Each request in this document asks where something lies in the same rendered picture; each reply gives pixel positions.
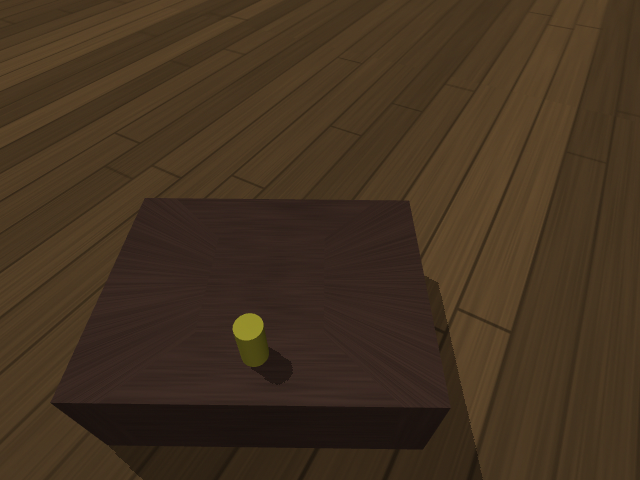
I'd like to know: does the can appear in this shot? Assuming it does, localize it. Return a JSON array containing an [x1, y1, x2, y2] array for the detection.
[[233, 313, 269, 367]]

